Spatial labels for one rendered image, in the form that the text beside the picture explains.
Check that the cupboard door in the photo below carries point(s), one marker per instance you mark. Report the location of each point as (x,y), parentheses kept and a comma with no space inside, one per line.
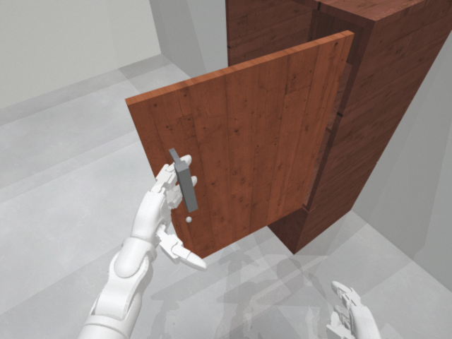
(253,131)

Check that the handle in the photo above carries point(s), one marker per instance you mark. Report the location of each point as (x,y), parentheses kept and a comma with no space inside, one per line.
(185,182)

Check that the robot left hand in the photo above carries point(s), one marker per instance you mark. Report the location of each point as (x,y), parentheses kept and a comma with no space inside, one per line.
(155,208)

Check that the left robot forearm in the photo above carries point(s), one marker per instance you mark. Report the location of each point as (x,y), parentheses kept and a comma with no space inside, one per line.
(115,310)

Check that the robot right hand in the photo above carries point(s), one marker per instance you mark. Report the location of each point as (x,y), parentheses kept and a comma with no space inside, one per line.
(359,322)

